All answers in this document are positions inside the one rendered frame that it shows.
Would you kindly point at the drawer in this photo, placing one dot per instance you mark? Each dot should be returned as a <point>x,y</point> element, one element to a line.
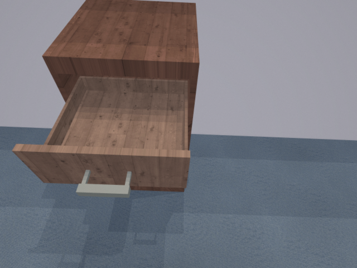
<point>114,125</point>

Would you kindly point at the handle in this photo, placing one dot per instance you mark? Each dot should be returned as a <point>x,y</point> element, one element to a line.
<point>104,190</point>

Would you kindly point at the cabinet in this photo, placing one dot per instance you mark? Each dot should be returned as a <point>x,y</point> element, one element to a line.
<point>128,39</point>

